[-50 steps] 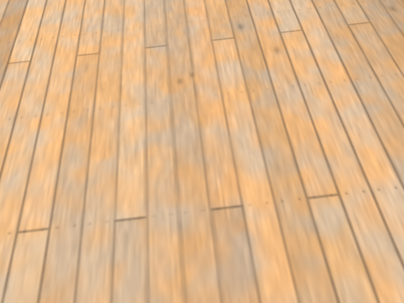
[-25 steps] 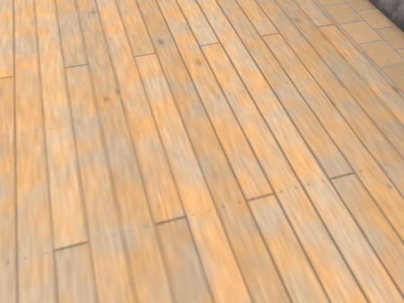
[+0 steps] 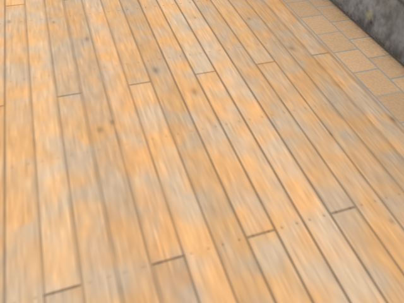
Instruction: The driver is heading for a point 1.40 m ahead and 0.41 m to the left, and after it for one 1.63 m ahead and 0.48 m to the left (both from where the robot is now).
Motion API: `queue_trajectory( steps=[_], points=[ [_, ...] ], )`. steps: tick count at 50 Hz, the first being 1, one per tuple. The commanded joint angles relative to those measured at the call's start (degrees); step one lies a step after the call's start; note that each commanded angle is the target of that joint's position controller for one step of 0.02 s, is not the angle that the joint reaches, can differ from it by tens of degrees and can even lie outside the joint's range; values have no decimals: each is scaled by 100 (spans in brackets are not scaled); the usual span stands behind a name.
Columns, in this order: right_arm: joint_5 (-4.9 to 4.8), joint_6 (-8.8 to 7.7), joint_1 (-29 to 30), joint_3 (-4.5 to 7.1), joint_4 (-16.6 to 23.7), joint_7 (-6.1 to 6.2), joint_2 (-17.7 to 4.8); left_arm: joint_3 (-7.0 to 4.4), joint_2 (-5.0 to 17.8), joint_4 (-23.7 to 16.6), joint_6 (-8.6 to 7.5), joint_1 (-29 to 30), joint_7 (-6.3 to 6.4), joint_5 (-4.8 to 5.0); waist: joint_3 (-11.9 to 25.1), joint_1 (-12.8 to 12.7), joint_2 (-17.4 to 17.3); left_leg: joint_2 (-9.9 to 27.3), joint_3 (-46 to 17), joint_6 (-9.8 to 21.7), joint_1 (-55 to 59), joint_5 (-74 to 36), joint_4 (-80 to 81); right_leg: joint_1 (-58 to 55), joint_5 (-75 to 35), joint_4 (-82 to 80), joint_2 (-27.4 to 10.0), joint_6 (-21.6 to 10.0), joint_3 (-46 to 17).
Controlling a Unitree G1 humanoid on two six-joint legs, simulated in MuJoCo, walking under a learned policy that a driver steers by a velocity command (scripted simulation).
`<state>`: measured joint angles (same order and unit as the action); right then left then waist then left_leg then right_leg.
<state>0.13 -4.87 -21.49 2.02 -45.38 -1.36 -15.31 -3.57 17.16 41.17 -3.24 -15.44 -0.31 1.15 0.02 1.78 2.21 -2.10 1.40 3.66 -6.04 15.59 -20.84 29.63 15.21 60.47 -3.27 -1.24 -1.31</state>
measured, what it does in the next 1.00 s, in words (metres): walks ahead: right foot, then left foot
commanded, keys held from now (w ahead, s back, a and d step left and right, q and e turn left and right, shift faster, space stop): w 0.64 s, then w+q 0.36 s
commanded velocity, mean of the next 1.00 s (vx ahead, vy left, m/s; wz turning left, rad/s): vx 0.48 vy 0.00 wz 0.10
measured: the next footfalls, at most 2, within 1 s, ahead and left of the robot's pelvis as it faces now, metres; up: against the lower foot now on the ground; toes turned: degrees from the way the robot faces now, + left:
right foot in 0.30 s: +0.35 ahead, -0.14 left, +0.00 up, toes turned -1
left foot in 0.84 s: +0.64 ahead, +0.10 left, +0.00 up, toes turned +5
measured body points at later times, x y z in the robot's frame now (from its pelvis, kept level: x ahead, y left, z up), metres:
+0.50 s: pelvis +0.27 -0.06 +0.00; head +0.30 -0.07 +0.45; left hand +0.37 +0.22 -0.11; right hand +0.38 -0.34 -0.12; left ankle +0.27 +0.10 -0.66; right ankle +0.31 -0.14 -0.75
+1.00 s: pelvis +0.56 +0.02 -0.01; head +0.59 +0.04 +0.44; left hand +0.64 +0.31 -0.12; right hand +0.72 -0.24 -0.11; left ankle +0.60 +0.10 -0.75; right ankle +0.52 -0.14 -0.66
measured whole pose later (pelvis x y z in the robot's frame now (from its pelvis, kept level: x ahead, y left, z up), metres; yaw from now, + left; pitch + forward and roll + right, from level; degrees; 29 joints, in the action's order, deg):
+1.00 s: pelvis +0.56 +0.02 -0.01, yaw +8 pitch +1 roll +0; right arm -0.2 -3.6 -14.1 2.8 -40.6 -2.0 -16.6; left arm -2.0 17.7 44.2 -6.0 -13.3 -0.5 -0.1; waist -2.9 0.5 1.3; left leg -5.0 -1.2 5.0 -18.5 8.2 -25.5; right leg 25.9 19.6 64.4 -2.5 -0.5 -2.1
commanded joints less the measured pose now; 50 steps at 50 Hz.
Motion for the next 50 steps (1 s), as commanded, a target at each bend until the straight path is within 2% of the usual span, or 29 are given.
queue_trajectory(
  steps=[1, 5, 9, 12, 13, 14, 15, 16, 17, 18, 19, 20, 21, 23, 25, 28, 31, 34, 37, 40, 41, 42, 43, 44, 45, 46, 47, 48, 50],
  points=[
    [-27, -59, 60, 178, 335, 71, -843, -66, 295, -524, -131, 569, -65, -65, -464, 80, -663, 1372, -1365, 828, 643, -1103, 1345, 1517, -711, -462, -281, 154, -35],
    [-54, 23, -158, 188, 184, 152, -982, 79, 20, -787, -196, 1385, -145, -38, -580, 305, -644, 1183, -715, 743, 310, -1693, 1423, 929, -1675, -2092, -84, 295, 215],
    [-123, 68, -425, 219, -14, 168, -1086, 80, 122, -961, -246, 1891, -276, 26, -764, 345, -646, 1478, -691, 733, 518, -1785, 1399, 609, -1950, -2854, 67, 137, 199],
    [-140, 132, -379, 274, -82, 189, -1191, 2, 350, -972, -268, 1764, -320, 12, -529, 63, -723, 1656, -631, 568, 1100, -3200, 851, 247, -1482, -3111, 225, -162, 218],
    [-126, 161, -345, 305, -84, 203, -1280, -63, 490, -900, -251, 1445, -291, -3, -223, -140, -835, 1632, -575, 509, 1230, -4258, 380, -244, -1251, -3078, 387, -283, 334],
    [-106, 214, -255, 300, -68, 217, -1280, -180, 689, -696, -227, 687, -235, -5, 302, -577, -833, 1455, -393, 394, 1129, -5116, -558, -1255, -1261, -3181, 562, -465, 493],
    [-53, 234, -251, 244, -5, 245, -1177, -281, 917, -462, -187, -261, -152, -10, 969, -1012, -763, 1236, -287, 213, 299, -4672, -1828, -2851, -1324, -3025, 258, -677, 214],
    [40, 169, -862, 39, 195, 212, -492, -400, 1519, -353, -162, -982, -98, -169, 2021, -824, 529, 461, -136, -121, -1844, -1792, -4169, -5240, -724, -2928, -1352, -1449, -2154],
    [-70, 46, -1020, -30, 79, 166, -401, -311, 1188, -258, -172, -1105, -135, -108, 2681, -778, 1252, -193, -852, -221, -2855, 1628, -5354, -5678, 467, -4076, -1971, -1894, -4356],
    [-252, -44, -338, 137, 236, 115, -986, -195, 834, -275, -168, -666, -127, -53, 1568, -819, 761, 200, -1007, -158, -3495, 1439, -5705, -4871, 1060, -4385, -1751, -1570, -3758],
    [-312, -96, 192, 140, 403, 96, -1036, -144, 690, -296, -154, -274, -113, -45, 792, -688, 380, 497, -772, -98, -3545, 925, -5501, -3935, 834, -4522, -1526, -1375, -2889],
    [-230, -108, 424, 127, 443, 108, -939, -103, 591, -284, -166, 47, -130, -86, 292, -470, -25, 733, -636, -127, -3383, 498, -5122, -3058, 198, -4715, -1284, -1284, -2294],
    [-142, -65, 365, 161, 400, 123, -913, -67, 455, -300, -209, 257, -145, -150, 134, -254, 48, 930, -667, -155, -3057, 184, -4806, -2513, -311, -4869, -1053, -1220, -1861],
    [-115, 55, 54, 127, 266, 126, -699, -75, 428, -246, -284, 397, -159, -149, 116, -25, 196, 1041, -634, -273, -2613, -57, -4592, -1961, -740, -5183, -882, -1297, -1441],
    [-74, 145, 188, 109, 310, 161, -614, -94, 516, -98, -363, 343, -158, -106, -84, 31, 155, 1107, -573, -407, -2726, -257, -4236, -1655, -1055, -5387, -847, -1369, -1069],
    [-12, 116, 870, 89, 529, 175, -575, -117, 646, 81, -354, 112, -88, -106, -332, -146, 44, 1142, -530, -548, -3168, -1193, -3228, -1767, -1337, -5509, -726, -1323, -690],
    [-31, 18, 1519, 25, 676, 100, -419, -128, 773, 206, -289, -140, -37, -60, -412, -411, -6, 942, -315, -526, -2933, -2116, -1964, -1886, -1474, -5482, -552, -1116, -297],
    [-112, -27, 1973, 0, 814, -7, -407, -155, 924, 399, -223, -479, -23, -34, -446, -625, 5, 811, -232, -451, -2931, -2343, -1368, -2427, -1370, -5389, -774, -1080, -195],
    [-146, -26, 2257, 16, 1001, -126, -490, -178, 942, 566, -125, -618, 4, -29, -476, -650, 4, 731, -309, -206, -3188, -1851, -1079, -3203, -1625, -5119, -1091, -959, -99],
    [-126, 0, 1909, 103, 1032, -186, -684, -223, 1053, 587, -16, -470, 55, -47, -154, -357, 166, 409, -81, 93, -2610, -1011, -988, -3678, -3416, -4331, -1164, -727, 144],
    [-105, 12, 1285, 211, 888, -168, -848, -222, 1068, 545, 36, -337, 83, -62, 262, 4, 154, 165, 135, 236, -1738, -1036, -867, -3598, -4398, -3469, -996, -587, 386],
    [-115, 35, 438, 381, 668, -115, -1164, -166, 947, 458, 68, -379, 140, -119, 831, 351, -16, 113, 6, 410, -389, -1216, -880, -2997, -4415, -2228, -733, -372, 677],
    [-62, 68, -248, 568, 621, -63, -1851, 17, 480, 200, -36, -927, 126, -228, 1672, 285, -1077, 1459, -2277, 1266, 2025, -1062, -1046, -709, -2417, -16, -121, 13, 848],
    [-185, 74, -388, 518, 591, -82, -1650, 128, 246, 230, -203, -928, 56, -239, 2228, 272, -1656, 2158, -4704, 1876, 2960, 21, 102, 784, 1536, 1287, 759, 217, 73],
    [-139, 66, -284, 387, 630, -79, -1265, -5, 790, 108, -358, -443, -35, -19, 1735, 433, -1227, 2060, -4366, 1584, 2690, 553, 365, 1419, 1432, 1660, 384, 76, -532],
    [-86, 60, 60, 353, 704, -59, -1129, 2, 829, -65, -441, 66, -61, 94, 1029, 371, -835, 1842, -3605, 1388, 1916, 260, 408, 1532, 993, 1481, 143, -26, -434],
    [-54, 57, 372, 323, 760, -53, -1041, 13, 777, -129, -475, 270, -38, 3, 516, 185, -374, 1639, -3051, 1303, 1075, -357, 504, 1412, 642, 1006, -50, -30, -367],
    [-15, 41, 608, 278, 832, -37, -893, -30, 805, -126, -449, 276, -2, -117, 353, -15, -358, 1455, -2667, 1220, 496, -968, 605, 1022, 365, 524, -236, 2, -402],
    [-7, 51, 788, 275, 929, -7, -863, -35, 698, -130, -349, 130, 6, -202, 263, -235, -536, 1232, -2368, 1267, -86, -1569, 819, 593, 168, 146, -258, 152, -366]
  ],
)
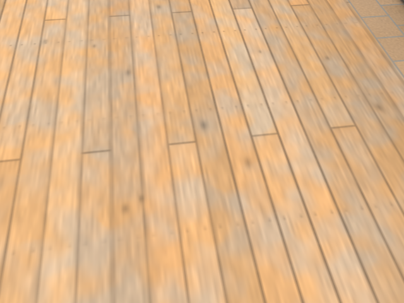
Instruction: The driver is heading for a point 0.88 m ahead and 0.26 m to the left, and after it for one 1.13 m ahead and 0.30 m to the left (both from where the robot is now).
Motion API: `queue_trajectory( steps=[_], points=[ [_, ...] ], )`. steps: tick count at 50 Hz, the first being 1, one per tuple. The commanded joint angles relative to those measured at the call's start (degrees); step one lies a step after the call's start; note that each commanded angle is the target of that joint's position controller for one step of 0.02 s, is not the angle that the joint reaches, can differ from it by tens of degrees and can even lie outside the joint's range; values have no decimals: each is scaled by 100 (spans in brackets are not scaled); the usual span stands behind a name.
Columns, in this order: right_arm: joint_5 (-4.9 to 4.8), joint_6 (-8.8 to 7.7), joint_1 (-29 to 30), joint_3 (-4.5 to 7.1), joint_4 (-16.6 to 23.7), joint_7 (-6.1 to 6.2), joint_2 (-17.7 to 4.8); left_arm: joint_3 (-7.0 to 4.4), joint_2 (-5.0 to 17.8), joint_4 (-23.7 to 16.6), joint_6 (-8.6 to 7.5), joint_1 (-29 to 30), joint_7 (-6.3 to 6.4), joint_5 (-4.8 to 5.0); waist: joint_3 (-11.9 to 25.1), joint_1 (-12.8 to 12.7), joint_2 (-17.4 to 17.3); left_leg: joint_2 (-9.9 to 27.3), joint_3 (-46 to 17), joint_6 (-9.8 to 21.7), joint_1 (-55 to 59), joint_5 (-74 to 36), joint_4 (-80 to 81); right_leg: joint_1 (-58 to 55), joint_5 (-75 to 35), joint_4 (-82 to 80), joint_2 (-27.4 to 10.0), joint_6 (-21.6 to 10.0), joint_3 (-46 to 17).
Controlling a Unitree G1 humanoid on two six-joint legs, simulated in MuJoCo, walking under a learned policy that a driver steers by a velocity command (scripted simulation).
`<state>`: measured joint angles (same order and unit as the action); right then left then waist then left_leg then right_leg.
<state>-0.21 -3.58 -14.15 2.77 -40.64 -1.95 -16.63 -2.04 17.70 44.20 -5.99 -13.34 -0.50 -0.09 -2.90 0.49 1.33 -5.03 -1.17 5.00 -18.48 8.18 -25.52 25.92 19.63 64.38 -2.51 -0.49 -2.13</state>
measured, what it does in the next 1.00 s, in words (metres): walks ahead, turning left: right foot, then left foot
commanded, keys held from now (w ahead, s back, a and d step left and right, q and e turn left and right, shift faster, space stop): w+q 1.00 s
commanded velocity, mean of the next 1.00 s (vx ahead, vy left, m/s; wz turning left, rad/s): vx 0.50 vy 0.00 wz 0.57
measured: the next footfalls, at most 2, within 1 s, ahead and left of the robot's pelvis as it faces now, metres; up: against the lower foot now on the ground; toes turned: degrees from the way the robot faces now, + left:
right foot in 0.34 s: +0.38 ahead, -0.12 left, +0.00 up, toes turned +15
left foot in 0.86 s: +0.55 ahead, +0.23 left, +0.00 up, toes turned +32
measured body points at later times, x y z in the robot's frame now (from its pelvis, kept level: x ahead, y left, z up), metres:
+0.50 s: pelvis +0.28 -0.04 +0.00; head +0.31 -0.04 +0.45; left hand +0.34 +0.27 -0.09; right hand +0.45 -0.28 -0.11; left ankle +0.20 +0.08 -0.65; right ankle +0.34 -0.13 -0.74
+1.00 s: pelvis +0.51 +0.12 +0.00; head +0.54 +0.15 +0.44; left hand +0.45 +0.42 -0.12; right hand +0.79 -0.03 -0.09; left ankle +0.52 +0.21 -0.74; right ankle +0.54 -0.05 -0.65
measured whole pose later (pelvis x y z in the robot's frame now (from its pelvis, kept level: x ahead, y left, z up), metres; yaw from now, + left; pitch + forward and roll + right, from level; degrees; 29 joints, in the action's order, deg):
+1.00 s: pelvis +0.51 +0.12 +0.00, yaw +35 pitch +1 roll +0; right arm -0.5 -2.2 -13.5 3.8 -35.3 -1.8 -17.3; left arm -2.6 18.1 43.6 -6.1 -11.8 -0.6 0.3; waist -4.1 -0.3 0.9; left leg -5.3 -0.6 5.5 -19.6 9.5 -28.1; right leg 25.3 21.1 66.6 -3.9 0.4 -1.9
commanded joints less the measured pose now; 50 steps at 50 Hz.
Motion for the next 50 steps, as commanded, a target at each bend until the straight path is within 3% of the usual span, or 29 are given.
queue_trajectory(
  steps=[1, 3, 7, 11, 14, 16, 17, 18, 19, 20, 21, 22, 24, 26, 28, 33, 36, 38, 40, 41, 42, 43, 44, 45, 46, 47, 48, 49, 50],
  points=[
    [2, -87, 28, 218, 449, 78, -772, -177, 569, -436, -24, -116, 33, -91, 527, -146, -468, 1483, -1952, 1175, 954, -1054, 1341, 908, -357, -424, -315, 174, -224],
    [-31, -93, -106, 267, 392, 153, -908, -149, 475, -553, 41, 184, 65, -98, 351, -95, -439, 1370, -1671, 1168, 683, -1255, 1436, 1002, -825, -1053, -251, 354, -157],
    [-86, -28, -446, 307, 248, 267, -995, -75, 272, -778, -2, 1088, 31, -64, 206, 227, -531, 1007, -1346, 801, 384, -720, 1347, 561, -2294, -2738, 52, 456, -125],
    [-141, 50, -800, 327, 94, 306, -1003, -110, 387, -947, -84, 1609, -56, 31, 186, 385, -599, 1168, -1797, 678, 730, -340, 1010, 264, -2486, -3469, 241, 371, -257],
    [-128, 126, -774, 345, 83, 340, -977, -201, 577, -941, -150, 1487, -93, 49, 227, 235, -773, 1343, -2274, 563, 1205, -448, 514, 9, -1828, -3747, 261, 177, -351],
    [-105, 163, -636, 297, 140, 322, -810, -326, 759, -755, -197, 716, -44, 28, 580, -187, -823, 1066, -2217, 355, 1092, -896, -211, -1162, -1687, -4106, 221, -104, -203],
    [-41, 147, -587, 176, 245, 292, -501, -411, 1007, -677, -216, -68, 6, -66, 1333, -554, -470, 756, -1861, 163, 537, -529, -1535, -2575, -1515, -3916, -522, -454, -816],
    [-139, 94, -1296, 50, 379, 289, -112, -545, 1485, -537, -136, -735, 33, -132, 2194, -411, 1049, -97, -1006, -284, -1442, 1588, -3446, -4708, -588, -4095, -1841, -1341, -3062],
    [-196, 65, -1417, 84, 370, 302, -500, -485, 1140, -466, -82, -808, -18, 23, 2107, -403, 1459, 206, -943, -373, -2420, 2598, -4431, -4748, 666, -4565, -2241, -1504, -4327],
    [-206, 88, -932, 206, 340, 300, -929, -373, 722, -543, -49, -531, -3, 44, 1276, -516, 777, 485, -977, -419, -2695, 2104, -4784, -4030, 929, -4713, -1997, -1248, -3577],
    [-151, 122, -542, 230, 406, 304, -964, -320, 577, -577, -6, -254, 10, 2, 779, -473, 379, 683, -751, -461, -2595, 1667, -4763, -3330, 350, -4783, -1740, -1052, -2739],
    [-94, 131, -307, 240, 480, 288, -888, -275, 453, -532, 15, -51, 10, -21, 394, -379, 284, 834, -694, -490, -2492, 1361, -4517, -2730, -285, -4944, -1494, -993, -2155],
    [-132, 185, -312, 236, 520, 230, -667, -242, 359, -457, -8, 109, 23, -62, 196, -182, 538, 1074, -590, -494, -2085, 1034, -4206, -2092, -932, -5245, -1191, -903, -1352],
    [-141, 239, -235, 190, 600, 203, -448, -282, 430, -355, -58, 95, 17, -19, 142, -144, 500, 1149, -475, -537, -2094, 864, -3975, -1924, -1396, -5458, -1175, -1006, -877],
    [-106, 249, -18, 161, 720, 192, -371, -338, 582, -250, -80, 58, 21, -13, 99, -151, 361, 1200, -463, -596, -2277, 528, -3559, -1983, -1876, -5569, -1239, -1100, -529],
    [-109, 152, 690, 91, 882, 35, -247, -375, 787, -75, -5, -26, 48, 15, -4, -388, 196, 1113, -120, -521, -2025, -864, -1992, -2213, -2493, -5580, -1068, -913, 485],
    [-131, 139, 1192, 70, 1084, -72, -214, -408, 935, 79, 76, -301, 58, 83, -147, -542, 159, 1024, 120, -391, -1946, -922, -1375, -2584, -2607, -5508, -1196, -814, 753],
    [-131, 149, 1345, 100, 1209, -130, -290, -444, 1041, 147, 150, -380, 62, 145, -186, -500, 191, 925, 261, -234, -1885, -541, -1128, -2926, -3163, -5280, -1319, -724, 902],
    [-92, 185, 1124, 202, 1240, -145, -488, -499, 1221, 148, 225, -365, 99, 190, 80, -249, 363, 582, 564, 0, -1291, 63, -1030, -3149, -4976, -4561, -1334, -605, 1126],
    [-77, 213, 656, 307, 1154, -133, -674, -522, 1298, 136, 270, -342, 123, 207, 387, 56, 406, 350, 701, 155, -630, 261, -957, -3122, -5777, -3794, -1286, -537, 1245],
    [-94, 241, -261, 476, 914, -77, -940, -492, 1234, 102, 298, -278, 150, 220, 859, 573, 270, 126, 724, 373, 697, -81, -615, -2628, -5791, -2629, -1113, -373, 1411],
    [-127, 311, -1191, 653, 700, 47, -1371, -371, 951, 3, 269, -402, 163, 64, 1395, 931, -355, 741, -365, 701, 2492, -109, -545, -1180, -3908, -880, -878, -137, 1405],
    [-162, 241, -885, 691, 791, 63, -1975, -98, 155, -363, 117, -932, 57, -127, 1988, 137, -1822, 2205, -3731, 1809, 4203, 976, 48, 1333, 1369, 1052, 317, 162, 804],
    [-129, 153, -1076, 538, 924, 32, -1397, -188, 707, -394, -75, -254, -20, 65, 2436, 660, -1066, 2385, -4522, 1813, 4284, 1663, 761, 1900, 1373, 1529, 259, 81, -326],
    [-69, 70, -878, 444, 843, 14, -1147, -246, 921, -577, -170, 260, -54, 253, 1540, 666, -811, 2219, -3693, 1526, 3637, 1187, 879, 2241, 782, 1352, 34, -24, -296],
    [-78, 31, -546, 406, 843, 19, -1042, -207, 812, -574, -215, 299, -20, 186, 1077, 390, -328, 1975, -3059, 1355, 2798, 558, 879, 1983, 299, 847, -195, -43, -284],
    [-61, 29, -190, 358, 890, 31, -899, -227, 809, -514, -210, 268, 17, 39, 773, 156, -209, 1758, -2552, 1237, 2071, -135, 926, 1616, 55, 367, -341, 20, -272],
    [14, 20, 17, 314, 963, 56, -809, -253, 835, -482, -152, 137, 15, -9, 680, -45, -354, 1618, -2282, 1208, 1573, -622, 1039, 1226, -126, 160, -439, 71, -316],
    [26, 12, 110, 307, 970, 75, -798, -258, 805, -466, -90, 66, 12, -35, 635, -136, -396, 1549, -2175, 1229, 1278, -875, 1149, 1031, -206, -21, -436, 154, -285]
  ],
)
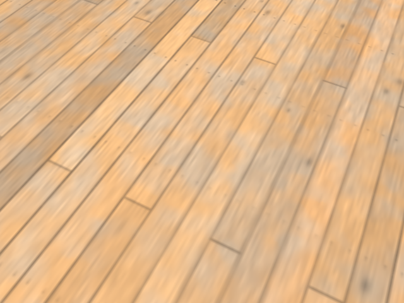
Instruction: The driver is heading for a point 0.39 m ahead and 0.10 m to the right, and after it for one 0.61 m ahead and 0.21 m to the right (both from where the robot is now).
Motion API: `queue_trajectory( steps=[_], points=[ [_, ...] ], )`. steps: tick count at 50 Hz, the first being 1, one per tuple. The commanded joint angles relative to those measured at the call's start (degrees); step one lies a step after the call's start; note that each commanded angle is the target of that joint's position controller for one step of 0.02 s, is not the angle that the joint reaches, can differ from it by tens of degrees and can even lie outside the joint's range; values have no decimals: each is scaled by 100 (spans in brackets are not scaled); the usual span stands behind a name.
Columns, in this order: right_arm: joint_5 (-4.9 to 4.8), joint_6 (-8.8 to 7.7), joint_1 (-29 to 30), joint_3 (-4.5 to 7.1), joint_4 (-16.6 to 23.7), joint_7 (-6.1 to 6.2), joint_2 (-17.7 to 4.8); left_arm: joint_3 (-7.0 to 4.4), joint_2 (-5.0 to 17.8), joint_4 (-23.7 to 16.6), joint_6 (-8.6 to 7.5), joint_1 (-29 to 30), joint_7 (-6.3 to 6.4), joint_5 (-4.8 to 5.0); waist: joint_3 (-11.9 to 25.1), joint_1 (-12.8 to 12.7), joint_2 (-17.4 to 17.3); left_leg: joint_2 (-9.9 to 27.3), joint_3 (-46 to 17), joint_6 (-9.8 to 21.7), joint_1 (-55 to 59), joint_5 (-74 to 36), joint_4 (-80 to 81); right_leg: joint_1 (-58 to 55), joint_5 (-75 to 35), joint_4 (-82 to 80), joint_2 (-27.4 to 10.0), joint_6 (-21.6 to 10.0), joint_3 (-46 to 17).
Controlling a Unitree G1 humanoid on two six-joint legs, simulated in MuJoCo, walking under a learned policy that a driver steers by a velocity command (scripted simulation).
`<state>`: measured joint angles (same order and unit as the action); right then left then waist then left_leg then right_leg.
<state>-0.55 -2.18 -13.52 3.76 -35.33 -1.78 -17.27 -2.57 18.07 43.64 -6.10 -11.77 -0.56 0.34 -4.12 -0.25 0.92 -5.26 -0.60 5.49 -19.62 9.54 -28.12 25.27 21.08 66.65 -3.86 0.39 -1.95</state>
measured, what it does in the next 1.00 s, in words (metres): walks ahead: right foot, then left foot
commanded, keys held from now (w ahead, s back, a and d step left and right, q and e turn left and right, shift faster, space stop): w+q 0.10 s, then w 0.14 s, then w+e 0.04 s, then e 0.72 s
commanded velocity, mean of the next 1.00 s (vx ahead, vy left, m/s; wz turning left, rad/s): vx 0.25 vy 0.00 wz -0.12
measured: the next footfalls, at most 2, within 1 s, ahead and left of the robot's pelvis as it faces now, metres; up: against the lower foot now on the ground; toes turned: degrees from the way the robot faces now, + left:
right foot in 0.34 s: +0.38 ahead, -0.13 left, +0.00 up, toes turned +7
left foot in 0.84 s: +0.44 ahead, +0.08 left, +0.00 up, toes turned -14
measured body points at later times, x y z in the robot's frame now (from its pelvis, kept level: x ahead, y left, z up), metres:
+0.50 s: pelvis +0.27 -0.06 +0.00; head +0.31 -0.07 +0.45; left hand +0.40 +0.22 -0.10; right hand +0.40 -0.33 -0.11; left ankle +0.18 +0.07 -0.65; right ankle +0.34 -0.14 -0.73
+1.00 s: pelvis +0.36 -0.02 +0.01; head +0.40 +0.00 +0.46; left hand +0.55 +0.25 -0.10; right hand +0.46 -0.32 -0.07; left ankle +0.40 +0.09 -0.73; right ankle +0.30 -0.14 -0.65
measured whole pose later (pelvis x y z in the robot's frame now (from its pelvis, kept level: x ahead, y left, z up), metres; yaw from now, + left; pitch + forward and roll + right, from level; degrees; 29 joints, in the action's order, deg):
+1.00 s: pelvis +0.36 -0.02 +0.01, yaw -14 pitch +1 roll +0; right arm 0.9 -0.8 -7.7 3.0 -38.9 1.6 -15.1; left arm -5.3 21.0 40.2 3.5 -11.2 1.5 1.3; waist -2.5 -0.4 2.8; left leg 0.1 -0.8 0.6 -15.3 11.5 -25.4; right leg 28.5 26.7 62.9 3.6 5.2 -5.5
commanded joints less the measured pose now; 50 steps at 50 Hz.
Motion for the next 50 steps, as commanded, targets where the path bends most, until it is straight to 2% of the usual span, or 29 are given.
queue_trajectory(
  steps=[1, 4, 8, 11, 13, 15, 16, 17, 18, 19, 20, 21, 22, 23, 26, 28, 30, 33, 35, 38, 40, 41, 42, 43, 44, 45, 46, 47, 50],
  points=[
    [38, -146, 58, 210, 398, 83, -746, -191, 684, -389, -23, -124, 18, -108, 710, -107, -343, 1525, -2061, 1211, 1139, -1313, 1464, 1000, -414, -441, -280, 164, -227],
    [7, -150, -139, 253, 231, 195, -905, -113, 450, -522, 63, 338, 37, -145, 465, -4, -323, 1290, -1611, 1130, 646, -1468, 1550, 1003, -1201, -1417, -142, 399, -120],
    [-32, -119, -471, 239, -16, 261, -894, 0, 227, -654, 10, 1129, -59, -82, 356, 369, -490, 1034, -1259, 754, 426, -715, 1505, 388, -2758, -3066, 146, 398, -21],
    [-65, -125, -786, 223, -259, 243, -870, -33, 360, -762, -49, 1434, -130, -14, 250, 508, -555, 1294, -1537, 701, 861, -437, 1297, 376, -2830, -3514, 169, 236, -124],
    [-47, -99, -853, 219, -363, 246, -862, -83, 481, -787, -72, 1407, -164, -10, 221, 460, -652, 1530, -1730, 645, 1357, -583, 1061, 482, -2418, -3709, 168, 57, -135],
    [-13, -50, -799, 229, -438, 249, -875, -124, 561, -744, -82, 1178, -171, -32, 174, 333, -803, 1633, -1719, 516, 1732, -1496, 731, 345, -1912, -3844, 223, -180, 10],
    [-6, -24, -692, 200, -435, 259, -812, -189, 648, -621, -99, 766, -151, -95, 398, 95, -742, 1407, -1490, 354, 1850, -2648, 142, -203, -2011, -4091, 396, -346, 209],
    [47, -13, -679, 138, -386, 283, -681, -258, 838, -498, -132, 187, -140, -167, 998, -161, -562, 1070, -1167, 115, 1684, -3106, -852, -1228, -3049, -3989, 176, -579, 45],
    [149, -45, -1072, 34, -265, 314, -443, -314, 1231, -462, -143, -450, -151, -281, 2018, -166, 371, 534, -873, -259, 418, -1538, -2583, -3185, -4857, -3576, -884, -1249, -1354],
    [117, -84, -1789, -25, -428, 294, -306, -357, 1261, -258, -48, -732, -212, -163, 2578, -32, 1672, -147, -539, -711, -1048, 2509, -4278, -4358, -4993, -4074, -1832, -2148, -3321],
    [90, -87, -1475, 52, -432, 274, -778, -260, 889, -321, 11, -708, -236, 81, 2308, -178, 960, 155, -858, -741, -1511, 2623, -4718, -4162, -3979, -4350, -1686, -1988, -3533],
    [37, -64, -783, 96, -295, 272, -890, -201, 703, -414, 65, -276, -215, 105, 1574, -229, 445, 390, -714, -790, -1762, 2210, -4702, -3490, -3827, -4406, -1456, -1747, -2779],
    [90, -48, -329, 86, -188, 298, -848, -149, 592, -477, 118, -9, -195, 64, 1089, -204, 50, 539, -559, -827, -1751, 1938, -4431, -2787, -4230, -4494, -1191, -1599, -2247],
    [147, -32, -114, 96, -86, 324, -785, -143, 589, -489, 153, 113, -163, 32, 853, -105, -13, 671, -528, -846, -1609, 1707, -4072, -2292, -4596, -4560, -1028, -1532, -1974],
    [121, 44, -311, 47, -90, 398, -468, -219, 751, -452, 231, 148, -86, -55, 954, 150, 471, 629, -435, -945, -1021, 1521, -3167, -1730, -5044, -4711, -666, -1482, -1552],
    [119, 92, -253, 40, -101, 450, -437, -291, 911, -439, 311, 112, -17, -23, 1111, 159, 499, 530, -398, -1038, -899, 1376, -2683, -1608, -5020, -4711, -663, -1540, -1538],
    [117, 151, -91, 54, -104, 474, -456, -337, 991, -440, 417, 95, 62, 47, 1218, 128, 463, 468, -443, -1089, -747, 932, -2315, -1452, -4365, -4726, -590, -1450, -1580],
    [88, 206, 321, 65, -28, 458, -433, -351, 969, -467, 569, 108, 153, 99, 1071, 29, 550, 375, -534, -1106, -607, 525, -1801, -1174, -2813, -4807, -415, -1266, -1776],
    [66, 168, 590, 66, 48, 421, -423, -357, 945, -487, 651, 89, 197, 88, 917, -51, 644, 314, -595, -1084, -549, 523, -1403, -1134, -2108, -4799, -357, -1228, -2013],
    [23, 19, 720, 90, 79, 344, -478, -374, 944, -536, 743, 58, 226, 72, 867, -94, 783, 225, -629, -1006, -301, 679, -697, -1369, -2322, -4536, -363, -1189, -2420],
    [-1, -80, 440, 132, -30, 296, -521, -359, 881, -617, 789, 226, 246, 131, 878, 116, 804, 262, -560, -865, 261, 73, 415, -1447, -2489, -4221, -204, -993, -2569],
    [22, -112, 305, 180, -87, 299, -649, -320, 749, -649, 801, 198, 257, 150, 912, 140, 699, 576, -652, -718, 803, -575, 927, -1229, -2041, -3969, 2, -770, -2485],
    [122, -87, 264, 246, -24, 345, -990, -233, 454, -667, 800, -111, 243, 61, 1216, -39, -172, 1701, -1518, -272, 1560, -1429, 877, -699, -420, -3018, 407, -463, -1934],
    [315, 1, 377, 312, -55, 331, -1265, -230, 425, -823, 765, -278, 230, 85, 955, -261, -1593, 2612, -2743, 669, 1724, -2699, 928, 485, 1529, -2094, 1238, -126, -892],
    [288, 10, 388, 261, -2, 317, -966, -360, 912, -696, 733, -454, 221, 4, 995, -140, -1314, 2939, -2889, 1062, 1609, -2929, 887, 709, 1740, -802, 870, 155, -746],
    [239, 10, 525, 174, 45, 324, -681, -462, 1124, -589, 762, -460, 211, 64, 924, -149, -924, 2620, -2314, 918, 1490, -2810, 789, 728, 1389, -267, 745, 278, -718],
    [183, 27, 705, 144, 63, 326, -574, -485, 1059, -490, 844, -491, 239, 85, 837, -206, -710, 2248, -1781, 679, 1419, -2503, 719, 760, 1070, -31, 663, 408, -644],
    [111, 44, 804, 126, 51, 337, -535, -475, 977, -504, 916, -442, 256, 78, 749, -177, -747, 2100, -1500, 589, 1382, -2390, 710, 874, 788, 144, 605, 505, -586],
    [151, 132, 671, 148, -48, 390, -628, -358, 597, -735, 964, -82, 199, 130, 657, -3, -1006, 1851, -873, 657, 1374, -2476, 848, 859, 342, -247, 506, 658, -171]
  ],
)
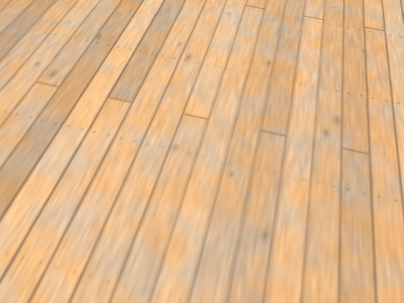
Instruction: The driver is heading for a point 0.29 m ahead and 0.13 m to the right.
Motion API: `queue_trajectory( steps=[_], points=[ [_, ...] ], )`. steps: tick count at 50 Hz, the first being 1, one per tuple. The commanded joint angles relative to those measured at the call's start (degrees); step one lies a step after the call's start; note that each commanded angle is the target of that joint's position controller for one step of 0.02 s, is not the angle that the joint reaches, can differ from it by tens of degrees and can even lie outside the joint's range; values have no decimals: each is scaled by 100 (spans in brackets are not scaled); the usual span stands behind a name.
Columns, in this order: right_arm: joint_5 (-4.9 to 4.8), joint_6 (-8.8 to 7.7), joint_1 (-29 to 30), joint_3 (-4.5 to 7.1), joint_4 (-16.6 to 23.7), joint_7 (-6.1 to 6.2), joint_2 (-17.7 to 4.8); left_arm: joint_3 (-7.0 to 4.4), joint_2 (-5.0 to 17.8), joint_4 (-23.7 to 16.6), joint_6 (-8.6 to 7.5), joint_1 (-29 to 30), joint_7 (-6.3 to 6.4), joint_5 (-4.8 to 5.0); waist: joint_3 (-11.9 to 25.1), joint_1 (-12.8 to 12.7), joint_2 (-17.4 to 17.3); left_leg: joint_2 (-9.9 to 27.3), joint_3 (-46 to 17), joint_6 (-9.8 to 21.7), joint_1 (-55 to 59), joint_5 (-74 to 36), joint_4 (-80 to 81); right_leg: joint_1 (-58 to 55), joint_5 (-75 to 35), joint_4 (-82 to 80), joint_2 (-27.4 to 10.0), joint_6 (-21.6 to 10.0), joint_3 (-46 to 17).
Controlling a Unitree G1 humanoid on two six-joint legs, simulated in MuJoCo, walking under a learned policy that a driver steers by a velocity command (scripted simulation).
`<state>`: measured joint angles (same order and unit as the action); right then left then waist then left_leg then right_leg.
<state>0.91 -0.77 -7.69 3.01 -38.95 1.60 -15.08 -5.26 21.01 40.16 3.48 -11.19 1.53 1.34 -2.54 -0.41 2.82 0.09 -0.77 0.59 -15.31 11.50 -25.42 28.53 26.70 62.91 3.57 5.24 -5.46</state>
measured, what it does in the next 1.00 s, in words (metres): walks ahead, turning right: right foot, then left foot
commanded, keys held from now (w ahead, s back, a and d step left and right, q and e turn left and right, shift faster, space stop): e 0.12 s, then w+e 0.32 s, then no key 0.56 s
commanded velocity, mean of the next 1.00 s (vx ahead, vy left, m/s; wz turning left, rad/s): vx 0.16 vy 0.00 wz -0.38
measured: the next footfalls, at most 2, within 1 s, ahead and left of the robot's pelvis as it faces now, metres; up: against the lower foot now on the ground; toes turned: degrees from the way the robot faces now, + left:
right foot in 0.26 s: +0.02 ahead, -0.14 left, +0.00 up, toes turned -11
left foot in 0.70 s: +0.35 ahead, -0.03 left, +0.00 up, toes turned -21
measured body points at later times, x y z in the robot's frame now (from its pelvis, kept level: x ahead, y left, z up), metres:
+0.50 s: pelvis +0.07 -0.07 +0.01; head +0.08 -0.11 +0.46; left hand +0.19 +0.19 -0.09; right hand +0.16 -0.39 -0.09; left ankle +0.22 +0.08 -0.68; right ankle -0.02 -0.13 -0.74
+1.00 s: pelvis +0.22 -0.09 -0.01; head +0.24 -0.11 +0.44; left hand +0.41 +0.13 -0.13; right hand +0.26 -0.37 -0.13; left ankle +0.32 -0.02 -0.74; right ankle +0.18 -0.23 -0.74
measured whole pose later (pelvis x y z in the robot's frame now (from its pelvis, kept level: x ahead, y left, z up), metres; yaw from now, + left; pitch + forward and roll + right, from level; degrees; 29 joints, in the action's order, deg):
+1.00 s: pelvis +0.22 -0.09 -0.01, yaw -22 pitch -1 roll +2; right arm 0.7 -1.2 -6.1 1.1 -47.6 -1.0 -13.1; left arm -2.3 15.7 43.0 2.3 -14.2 2.1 -1.1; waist -4.0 -0.1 1.2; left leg -2.4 2.1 1.8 -17.6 9.0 -27.6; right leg 15.4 15.0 32.3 -2.4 2.4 -4.3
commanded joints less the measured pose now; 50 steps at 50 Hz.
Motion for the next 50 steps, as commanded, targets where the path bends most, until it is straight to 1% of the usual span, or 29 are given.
queue_trajectory(
  steps=[1, 6, 9, 11, 12, 13, 14, 15, 16, 17, 18, 19, 20, 25, 27, 31, 33, 34, 35, 36, 37, 38, 39, 41, 42, 44, 47, 49, 50],
  points=[
    [15, 18, 4, 243, 281, 73, -886, -64, 252, -480, -3, 17, -26, 35, 545, 104, -1257, 1382, -812, 1207, 1112, -2680, 593, 555, -266, -123, -302, 196, 231],
    [-39, 89, 72, 360, 221, 32, -1192, -1, 179, -711, -4, 243, -151, -16, 745, 207, -1324, 1610, -422, 1254, 1044, -2589, 586, -327, -412, -1442, -519, 53, 577],
    [-157, 70, -52, 413, 132, -54, -1319, -18, 238, -776, 35, 256, -231, 4, 671, 257, -1305, 1700, -408, 1140, 788, -431, 828, -762, -520, -2197, -487, -239, 831],
    [-270, 31, 84, 411, 80, -88, -1324, -47, 226, -646, 3, -103, -291, 5, 522, -19, -1225, 1638, -273, 917, 280, 782, 716, -1493, -957, -3141, -383, -570, 1033],
    [-273, 10, 37, 364, 23, -96, -1139, -98, 280, -437, -28, -527, -283, 14, 559, -169, -1054, 1454, -39, 725, -161, 1195, 329, -2186, -959, -3446, -215, -735, 1094],
    [-198, -18, 4, 269, -12, -128, -795, -186, 438, -212, -68, -1156, -239, 63, 651, -371, -422, 1145, 435, 375, -928, 1633, -756, -3107, -765, -3797, -455, -993, 534],
    [30, -53, 281, 105, 309, -171, -283, -322, 1132, -241, -139, -1569, -155, 30, 588, -411, 1335, 361, 966, -213, -2757, 2643, -3105, -3801, -212, -4381, -2074, -1802, -2174],
    [-101, -192, 801, 198, 563, -159, -642, -280, 1203, -423, -371, -1480, -249, -137, 432, -639, 1089, -10, -140, -165, -3523, 2579, -3786, -3253, 698, -5156, -2542, -2588, -3715],
    [-263, -286, 850, 293, 568, -193, -978, -170, 837, -442, -517, -1136, -264, -170, -36, -456, 784, 274, -370, -42, -3682, 1957, -3863, -3045, 1054, -5370, -2426, -2442, -3314],
    [-255, -359, 683, 349, 446, -214, -1122, -86, 586, -446, -598, -927, -240, -110, -252, -293, 675, 407, -362, 24, -3585, 1303, -3670, -2908, 856, -5358, -2152, -2181, -2778],
    [-140, -411, 580, 365, 307, -196, -1105, -40, 490, -469, -605, -776, -194, -67, -233, -209, 513, 472, -338, -9, -3423, 854, -3456, -2877, 327, -5313, -1921, -1985, -2361],
    [-60, -457, 543, 370, 269, -200, -1075, -10, 464, -469, -600, -747, -154, -68, -226, -158, 501, 472, -328, -77, -3217, 444, -3162, -2820, -312, -5323, -1729, -1882, -2029],
    [-48, -492, 552, 358, 237, -223, -992, 6, 440, -471, -607, -811, -118, -99, -143, -145, 469, 383, -263, -138, -3026, 65, -2992, -2805, -884, -5329, -1583, -1823, -1789],
    [-51, -492, 835, 204, 197, -280, -574, -22, 497, -311, -590, -992, 30, -118, -25, -190, 438, 41, -26, -391, -2221, -1047, -1460, -2532, -3602, -4951, -1158, -1539, -712],
    [-69, -480, 1073, 137, 249, -352, -457, -39, 518, -186, -533, -1175, 58, -96, 28, -317, 501, -63, 85, -387, -1701, -1342, -999, -2268, -4061, -4757, -1100, -1432, -528],
    [-105, -491, 1107, 163, 259, -452, -625, -44, 514, -38, -470, -1256, 66, -59, 49, -312, 441, -103, -16, -155, -1294, -1392, -499, -2414, -4158, -4411, -1333, -1385, -842],
    [-55, -536, 762, 227, 157, -439, -797, -40, 482, -25, -470, -1116, 70, -62, 200, -135, 526, -152, -5, 38, -924, -1186, -285, -2654, -4679, -3967, -1353, -1303, -974],
    [2, -575, 373, 267, 34, -406, -873, -20, 432, -43, -473, -983, 72, -44, 414, 97, 497, -226, 118, 175, -368, -1547, 68, -2699, -5182, -3513, -1176, -1193, -896],
    [84, -620, -3, 305, -23, -363, -1054, 25, 306, -66, -492, -1028, 57, -79, 844, 269, 299, 109, -103, 399, 585, -2722, 183, -2474, -5044, -2833, -881, -988, -779],
    [207, -621, -468, 354, -28, -319, -1433, 120, 38, -167, -516, -1419, 42, -222, 1755, 188, -631, 1284, -1299, 1027, 2473, -4801, -421, -1281, -3147, -1448, -412, -687, -710],
    [148, -518, -725, 256, -186, -337, -1108, 202, -167, 36, -494, -2102, 29, -170, 2578, 82, -1739, 2386, -2771, 1941, 3351, -5412, -311, -426, 1296, 105, 219, -343, -598],
    [-68, -452, -662, 172, -208, -374, -814, 64, 406, 121, -421, -1934, 17, -72, 2301, 163, -1165, 2187, -2861, 1853, 2722, -3872, 73, -305, 1380, 570, 23, -248, -835],
    [-119, -396, -194, 114, -171, -365, -682, 10, 521, 42, -334, -1410, 36, -5, 1494, 127, -917, 1919, -2304, 1596, 2035, -2767, 294, -11, 1073, 667, -195, -170, -608],
    [-62, -290, 448, -18, -153, -353, -421, 20, 357, 6, -145, -1036, 99, -102, 715, -75, -734, 1462, -1652, 1258, 690, -1251, 800, -302, 628, -106, -546, -70, -307],
    [-9, -234, 639, -1, -197, -340, -504, 62, 172, 18, -75, -1098, 106, -104, 506, -221, -963, 1210, -1364, 1118, 109, -746, 1005, -733, 497, -781, -622, -43, -144],
    [46, -181, 739, 34, -253, -291, -601, 158, -116, 94, -86, -1130, 119, -146, 485, -209, -1192, 1002, -993, 1124, -268, -895, 1069, -1336, 320, -1707, -556, -41, 154],
    [-55, -132, 735, 37, -357, -232, -688, 170, -143, 240, -147, -1193, 77, -184, 808, -270, -952, 995, -825, 1073, -319, -381, 894, -2186, -1326, -3039, -513, -203, 335],
    [-50, -119, 587, -80, -483, -233, -426, 171, -64, 159, -149, -955, 54, -318, 678, -249, -728, 745, -713, 581, -723, 1067, 855, -2611, -1962, -3601, -643, -411, 143],
    [17, -114, 470, -117, -546, -250, -378, 152, 164, -21, -147, -693, 79, -332, 407, -93, -424, 509, -556, 272, -830, 1644, 651, -2374, -1781, -3961, -1030, -595, -309]
  ],
)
